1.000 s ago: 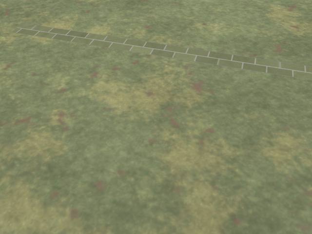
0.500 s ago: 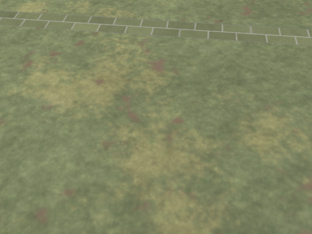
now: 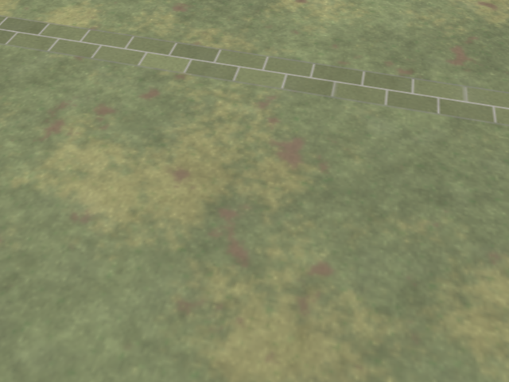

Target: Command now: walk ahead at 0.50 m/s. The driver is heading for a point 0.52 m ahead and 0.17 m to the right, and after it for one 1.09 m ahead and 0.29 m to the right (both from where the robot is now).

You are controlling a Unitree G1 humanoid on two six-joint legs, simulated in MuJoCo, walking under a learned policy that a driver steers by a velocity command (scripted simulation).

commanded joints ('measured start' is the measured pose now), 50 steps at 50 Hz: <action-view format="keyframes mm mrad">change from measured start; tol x32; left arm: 1 -35 101 36 -91 15 -4 18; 16 -430 72 9 -253 -3 7 -44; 23 77 236 69 -169 3 9 -40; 50 -10 206 51 -257 21 123 43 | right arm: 1 89 -92 -24 -10 -8 -17 4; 50 -8 -120 -3 -139 -13 41 -19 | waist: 1 -23 65 -56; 50 -10 75 -137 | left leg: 1 264 287 -336 -270 220 181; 15 406 303 -94 -298 234 109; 20 419 260 29 73 745 27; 22 -240 14 38 727 -201 -86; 24 -421 80 -131 856 -309 -54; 43 -7 35 -111 -47 168 -72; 46 589 453 -484 -1 1087 249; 50 261 340 -431 -134 302 172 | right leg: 1 -249 -111 44 -32 96 3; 17 -263 -57 -39 -618 310 -33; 20 135 46 -123 -676 306 -101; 23 820 -341 719 -854 172 -352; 33 187 -106 180 -862 950 -201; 44 264 -51 316 -563 680 -74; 46 -78 159 192 -123 -273 33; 50 -127 26 111 9 -187 125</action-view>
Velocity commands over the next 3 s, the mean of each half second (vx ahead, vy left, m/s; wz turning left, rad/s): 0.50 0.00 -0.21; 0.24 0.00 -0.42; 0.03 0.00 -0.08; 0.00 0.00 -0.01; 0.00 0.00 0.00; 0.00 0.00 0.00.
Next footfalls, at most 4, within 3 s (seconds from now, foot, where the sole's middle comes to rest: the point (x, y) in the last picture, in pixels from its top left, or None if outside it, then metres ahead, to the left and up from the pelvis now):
0.40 right None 0.38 -0.16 -0.77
0.88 left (288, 324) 0.63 -0.05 -0.77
1.22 right None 0.45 -0.25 -0.77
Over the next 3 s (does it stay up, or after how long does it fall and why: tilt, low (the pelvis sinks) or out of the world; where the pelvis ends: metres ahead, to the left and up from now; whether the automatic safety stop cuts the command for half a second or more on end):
stays up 0.50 -0.15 0.00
